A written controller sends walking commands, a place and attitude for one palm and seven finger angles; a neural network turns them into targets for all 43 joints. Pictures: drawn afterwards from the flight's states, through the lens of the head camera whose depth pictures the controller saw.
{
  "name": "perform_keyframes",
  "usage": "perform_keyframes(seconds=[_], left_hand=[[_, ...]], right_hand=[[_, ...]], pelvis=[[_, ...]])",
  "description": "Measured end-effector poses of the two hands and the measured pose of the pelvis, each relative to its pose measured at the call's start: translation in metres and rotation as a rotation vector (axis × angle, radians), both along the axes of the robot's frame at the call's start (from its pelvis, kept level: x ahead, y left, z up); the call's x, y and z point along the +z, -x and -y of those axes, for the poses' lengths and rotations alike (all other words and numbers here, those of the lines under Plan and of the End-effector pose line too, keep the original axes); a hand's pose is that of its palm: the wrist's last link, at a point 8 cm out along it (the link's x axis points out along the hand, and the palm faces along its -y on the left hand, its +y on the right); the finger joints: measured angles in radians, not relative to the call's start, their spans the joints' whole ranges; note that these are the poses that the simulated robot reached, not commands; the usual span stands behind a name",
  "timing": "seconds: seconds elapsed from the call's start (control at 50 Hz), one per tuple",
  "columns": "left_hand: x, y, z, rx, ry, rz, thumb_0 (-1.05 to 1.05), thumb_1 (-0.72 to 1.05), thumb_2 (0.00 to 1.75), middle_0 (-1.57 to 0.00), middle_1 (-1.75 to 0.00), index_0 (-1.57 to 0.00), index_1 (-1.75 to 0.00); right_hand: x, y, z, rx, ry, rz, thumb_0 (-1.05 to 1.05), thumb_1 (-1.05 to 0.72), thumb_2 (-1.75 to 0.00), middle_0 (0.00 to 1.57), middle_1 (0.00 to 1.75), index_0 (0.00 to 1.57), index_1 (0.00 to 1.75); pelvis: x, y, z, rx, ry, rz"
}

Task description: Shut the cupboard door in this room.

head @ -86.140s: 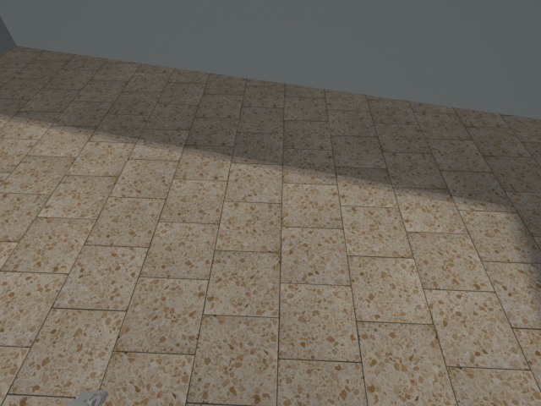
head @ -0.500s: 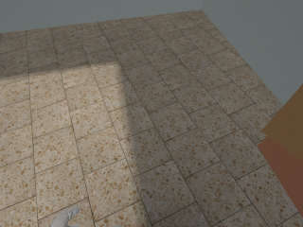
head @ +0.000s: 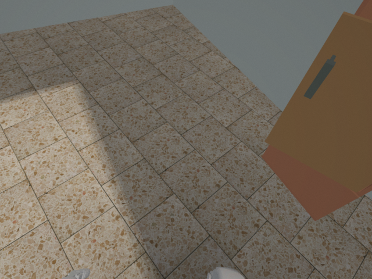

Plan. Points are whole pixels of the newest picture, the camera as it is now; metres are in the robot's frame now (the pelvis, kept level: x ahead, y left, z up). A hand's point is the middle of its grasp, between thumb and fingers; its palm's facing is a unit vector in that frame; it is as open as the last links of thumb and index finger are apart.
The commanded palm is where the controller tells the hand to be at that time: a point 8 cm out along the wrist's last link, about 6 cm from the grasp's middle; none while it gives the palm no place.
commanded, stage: turn to face it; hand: left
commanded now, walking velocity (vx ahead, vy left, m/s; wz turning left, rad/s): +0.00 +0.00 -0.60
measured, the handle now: (320, 76) +0.69 -0.38 +0.04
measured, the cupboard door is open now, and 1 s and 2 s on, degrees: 26 26 26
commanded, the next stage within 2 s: take the last steps up to it in 0.88 s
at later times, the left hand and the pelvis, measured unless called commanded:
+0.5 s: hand (123, 270) +0.15 +0.16 -0.17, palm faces -0.25 -0.94 -0.22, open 7.3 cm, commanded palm none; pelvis +0.03 -0.02 -0.01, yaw -16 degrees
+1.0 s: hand (156, 243) +0.22 +0.08 -0.16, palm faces -0.49 -0.83 -0.27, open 7.3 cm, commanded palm none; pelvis +0.03 -0.04 -0.01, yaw -30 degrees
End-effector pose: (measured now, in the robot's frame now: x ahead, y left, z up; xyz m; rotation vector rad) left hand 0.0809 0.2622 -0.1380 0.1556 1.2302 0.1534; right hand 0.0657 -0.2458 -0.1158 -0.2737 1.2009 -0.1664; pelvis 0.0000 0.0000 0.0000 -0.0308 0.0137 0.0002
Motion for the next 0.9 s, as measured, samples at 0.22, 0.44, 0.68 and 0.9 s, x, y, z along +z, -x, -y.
perform_keyframes(seconds=[0.22, 0.44, 0.68, 0.9], left_hand=[[0.011, -0.062, 0.049, -0.191, -0.082, 0.08, 0.0, 0.91, 0.9, -0.2, -0.3, -0.2, -0.3], [0.006, -0.069, 0.065, -0.27, -0.035, 0.001, 0.0, 0.91, 0.9, -0.2, -0.3, -0.21, -0.3], [-0.005, -0.122, 0.053, -0.382, -0.006, -0.015, 0.01, 0.91, 0.9, -0.2, -0.3, -0.2, -0.3], [0.007, -0.163, 0.115, -0.548, -0.047, 0.077, 0.0, 0.91, 0.9, -0.2, -0.3, -0.2, -0.3]], right_hand=[[-0.042, 0.054, 0.051, -0.21, -0.051, -0.089, 0.0, -0.9, -0.9, 0.2, 0.3, 0.2, 0.3], [-0.012, 0.026, 0.056, -0.278, -0.02, 0.019, 0.0, -0.91, -0.9, 0.2, 0.3, 0.2, 0.3], [0.005, 0.045, 0.021, -0.368, 0.021, 0.043, 0.0, -0.9, -0.9, 0.2, 0.3, 0.2, 0.3], [-0.033, 0.132, 0.022, -0.574, -0.078, -0.091, 0.0, -0.9, -0.9, 0.2, 0.3, 0.2, 0.3]], pelvis=[[-0.017, -0.005, 0.03, -0.131, -0.016, 0.004], [-0.003, -0.019, 0.026, -0.246, -0.035, -0.011], [-0.001, -0.037, 0.007, -0.392, 0.002, -0.002], [-0.013, -0.033, 0.035, -0.491, -0.025, 0.006]])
